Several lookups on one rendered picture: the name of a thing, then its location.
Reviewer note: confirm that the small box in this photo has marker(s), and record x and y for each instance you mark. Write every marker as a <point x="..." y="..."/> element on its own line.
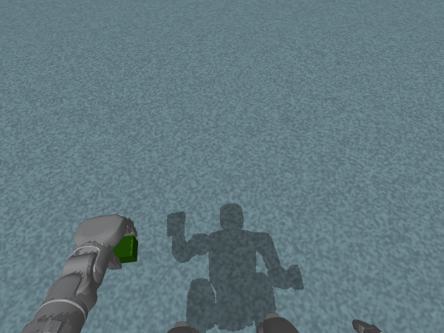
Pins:
<point x="126" y="249"/>

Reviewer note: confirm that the right robot hand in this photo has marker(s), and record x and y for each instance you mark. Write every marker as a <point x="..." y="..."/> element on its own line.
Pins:
<point x="362" y="327"/>

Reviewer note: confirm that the left robot hand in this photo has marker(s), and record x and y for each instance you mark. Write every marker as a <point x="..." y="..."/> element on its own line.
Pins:
<point x="107" y="231"/>

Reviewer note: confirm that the left robot arm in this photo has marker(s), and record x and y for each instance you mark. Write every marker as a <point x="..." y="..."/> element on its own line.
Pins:
<point x="74" y="294"/>

